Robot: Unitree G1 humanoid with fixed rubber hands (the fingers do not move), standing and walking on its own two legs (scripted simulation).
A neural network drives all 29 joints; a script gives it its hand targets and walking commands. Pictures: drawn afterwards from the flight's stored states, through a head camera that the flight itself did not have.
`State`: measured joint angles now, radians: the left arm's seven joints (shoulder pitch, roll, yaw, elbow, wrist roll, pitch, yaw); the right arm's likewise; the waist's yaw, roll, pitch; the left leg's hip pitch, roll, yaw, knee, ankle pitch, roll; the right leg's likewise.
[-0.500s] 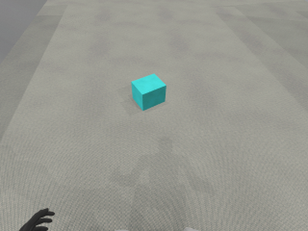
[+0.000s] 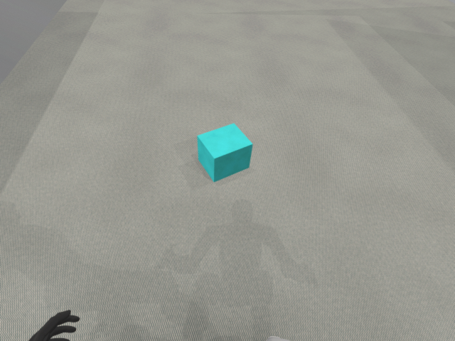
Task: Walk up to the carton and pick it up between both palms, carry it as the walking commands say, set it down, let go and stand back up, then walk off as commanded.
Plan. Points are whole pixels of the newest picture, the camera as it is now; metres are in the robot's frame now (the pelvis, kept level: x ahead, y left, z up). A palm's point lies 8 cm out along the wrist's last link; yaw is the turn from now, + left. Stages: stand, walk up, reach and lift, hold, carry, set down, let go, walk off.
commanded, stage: walk up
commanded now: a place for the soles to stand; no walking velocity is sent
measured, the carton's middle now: (224, 152) +1.19 -0.01 -0.66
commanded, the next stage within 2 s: none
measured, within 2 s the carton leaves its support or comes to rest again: neither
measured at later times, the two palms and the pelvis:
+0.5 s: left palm (64, 269) +0.27 +0.32 -0.08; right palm (402, 298) +0.21 -0.32 -0.06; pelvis +0.16 +0.01 +0.00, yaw +0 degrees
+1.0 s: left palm (86, 210) +0.40 +0.33 -0.07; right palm (373, 230) +0.36 -0.33 -0.07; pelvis +0.30 +0.01 -0.01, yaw +0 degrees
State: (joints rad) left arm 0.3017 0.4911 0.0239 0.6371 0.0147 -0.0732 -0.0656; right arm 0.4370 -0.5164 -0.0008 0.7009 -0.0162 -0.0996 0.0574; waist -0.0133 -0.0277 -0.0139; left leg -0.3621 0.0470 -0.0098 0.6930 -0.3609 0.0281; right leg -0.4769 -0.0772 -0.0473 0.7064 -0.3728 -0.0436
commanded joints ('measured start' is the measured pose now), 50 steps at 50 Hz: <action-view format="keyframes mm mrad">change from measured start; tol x32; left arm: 1 214 282 148 58 22 -63 28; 50 -98 86 67 -92 -16 5 15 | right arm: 1 -38 -70 -59 -90 21 -21 -16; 50 98 -315 -149 0 -14 -45 -58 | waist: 1 116 -240 -155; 12 -20 -93 98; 15 -143 358 -109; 27 -39 238 21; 31 141 -239 -95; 50 -71 221 140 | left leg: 1 -333 -10 6 289 14 48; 3 -576 16 -37 467 -98 16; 14 272 -40 68 -174 61 25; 16 388 321 -742 -441 -199 170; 28 -10 193 -182 -247 29 178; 33 -486 18 -41 517 -101 30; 47 153 -61 136 -155 49 -17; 50 213 353 -730 -528 -576 214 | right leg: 1 562 -183 348 -341 -115 -72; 11 125 -205 181 -369 -146 -188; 16 -428 75 60 530 -123 -20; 29 224 84 -68 -125 154 -3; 31 520 -215 461 -376 -264 -67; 43 82 -176 238 -446 -289 -161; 50 -443 74 135 461 -118 -23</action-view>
